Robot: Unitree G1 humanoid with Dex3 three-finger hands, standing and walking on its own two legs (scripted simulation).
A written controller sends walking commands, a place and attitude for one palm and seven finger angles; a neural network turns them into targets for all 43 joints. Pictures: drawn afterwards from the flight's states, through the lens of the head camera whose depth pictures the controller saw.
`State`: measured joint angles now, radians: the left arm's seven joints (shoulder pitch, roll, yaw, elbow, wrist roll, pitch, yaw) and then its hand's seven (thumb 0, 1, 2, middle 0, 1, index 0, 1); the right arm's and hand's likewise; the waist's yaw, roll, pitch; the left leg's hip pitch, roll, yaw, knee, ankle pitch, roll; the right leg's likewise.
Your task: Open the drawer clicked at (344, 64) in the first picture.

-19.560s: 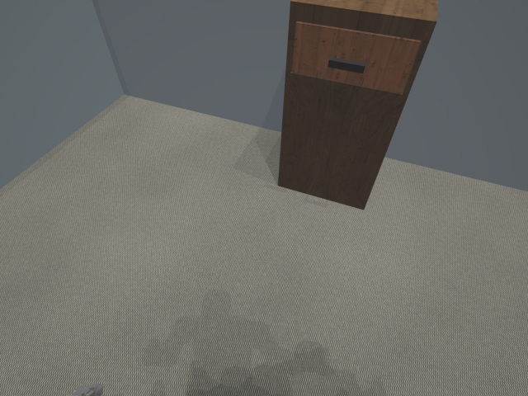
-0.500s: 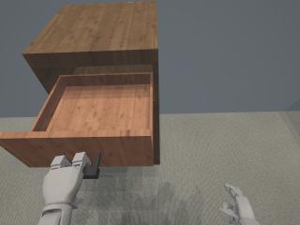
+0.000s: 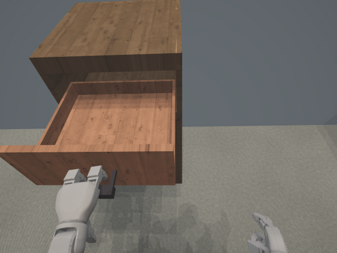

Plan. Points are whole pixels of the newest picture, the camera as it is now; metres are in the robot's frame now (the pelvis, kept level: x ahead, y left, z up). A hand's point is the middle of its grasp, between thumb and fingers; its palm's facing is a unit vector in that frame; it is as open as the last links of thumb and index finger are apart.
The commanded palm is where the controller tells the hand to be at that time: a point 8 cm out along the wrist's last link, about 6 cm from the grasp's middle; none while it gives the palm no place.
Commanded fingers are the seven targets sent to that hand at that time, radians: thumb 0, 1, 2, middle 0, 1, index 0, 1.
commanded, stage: lift the hand off the handle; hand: left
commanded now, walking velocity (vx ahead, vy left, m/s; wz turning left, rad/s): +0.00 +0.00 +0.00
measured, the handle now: (91, 182) +0.27 +0.24 +0.00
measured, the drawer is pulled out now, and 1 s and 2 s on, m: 0.30 0.30 0.30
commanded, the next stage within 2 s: draw the hand back to the body in 1.28 s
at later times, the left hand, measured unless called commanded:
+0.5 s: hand (78, 192) +0.23 +0.23 +0.04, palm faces +0.04 -0.10 -0.99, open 13.5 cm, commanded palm +0.20 +0.23 +0.11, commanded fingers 0.00 -0.50 0.30 -0.30 -1.20 -0.30 -1.20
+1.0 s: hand (68, 169) +0.24 +0.23 +0.12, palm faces +0.12 -0.11 -0.99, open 13.8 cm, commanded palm +0.21 +0.23 +0.18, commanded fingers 0.00 -0.50 0.30 -0.30 -1.20 -0.30 -1.20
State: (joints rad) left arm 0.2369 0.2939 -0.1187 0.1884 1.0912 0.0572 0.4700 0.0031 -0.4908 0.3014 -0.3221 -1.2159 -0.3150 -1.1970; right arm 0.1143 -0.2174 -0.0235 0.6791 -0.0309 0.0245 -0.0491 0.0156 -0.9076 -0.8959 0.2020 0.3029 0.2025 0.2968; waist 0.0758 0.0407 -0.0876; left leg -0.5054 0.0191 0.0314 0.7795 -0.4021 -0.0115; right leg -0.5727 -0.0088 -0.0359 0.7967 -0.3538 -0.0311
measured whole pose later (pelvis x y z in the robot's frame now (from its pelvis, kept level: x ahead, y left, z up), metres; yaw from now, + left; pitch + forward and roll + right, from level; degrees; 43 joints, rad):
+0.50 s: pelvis +0.01 +0.00 +0.02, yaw +0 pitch +3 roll +1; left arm 0.30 0.34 -0.12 -0.04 1.02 0.09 0.33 0.00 -0.49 0.30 -0.32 -1.20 -0.38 -1.23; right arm 0.08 -0.23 -0.01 0.66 -0.02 0.03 -0.05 0.02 -0.91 -0.90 0.20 0.30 0.20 0.30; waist 0.10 0.07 -0.05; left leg -0.32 0.02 0.03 0.62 -0.35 -0.01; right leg -0.39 -0.01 -0.04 0.64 -0.31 -0.03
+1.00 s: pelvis +0.02 +0.01 +0.03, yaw +0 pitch -2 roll +0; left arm 0.28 0.40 -0.11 -0.28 0.97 0.15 0.15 0.00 -0.49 0.30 -0.32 -1.20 -0.33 -1.21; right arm 0.05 -0.23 0.03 0.67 -0.01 0.08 -0.01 0.02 -0.91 -0.90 0.20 0.30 0.20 0.30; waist 0.13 0.11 -0.01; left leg -0.13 0.01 0.03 0.44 -0.28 -0.01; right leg -0.20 0.00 -0.04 0.46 -0.24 -0.02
